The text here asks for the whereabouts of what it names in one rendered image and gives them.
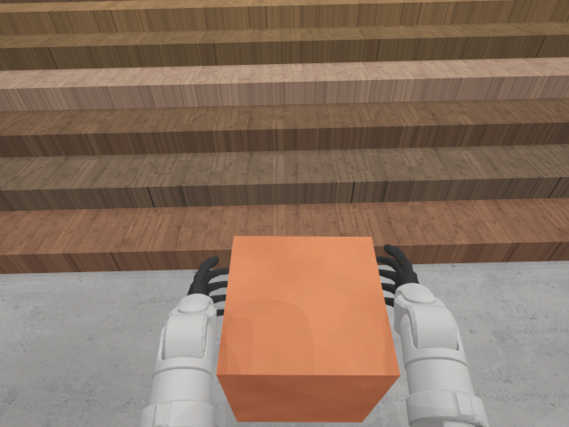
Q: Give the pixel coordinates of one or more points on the carton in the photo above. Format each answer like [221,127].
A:
[305,335]

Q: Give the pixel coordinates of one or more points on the right robot forearm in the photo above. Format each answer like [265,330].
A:
[440,389]

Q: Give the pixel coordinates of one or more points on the robot right hand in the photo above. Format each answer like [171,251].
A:
[403,271]

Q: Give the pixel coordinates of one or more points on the robot left hand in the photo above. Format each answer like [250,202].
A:
[204,275]

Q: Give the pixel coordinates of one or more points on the left robot forearm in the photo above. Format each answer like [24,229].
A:
[182,377]

